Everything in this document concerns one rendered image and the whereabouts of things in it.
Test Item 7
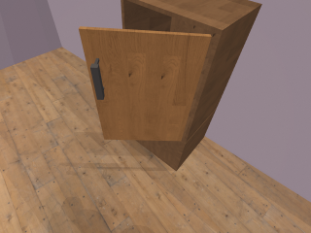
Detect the handle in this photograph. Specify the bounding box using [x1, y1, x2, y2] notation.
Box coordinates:
[90, 58, 105, 100]

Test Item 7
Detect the cupboard door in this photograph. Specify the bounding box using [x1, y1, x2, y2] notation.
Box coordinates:
[79, 26, 212, 142]

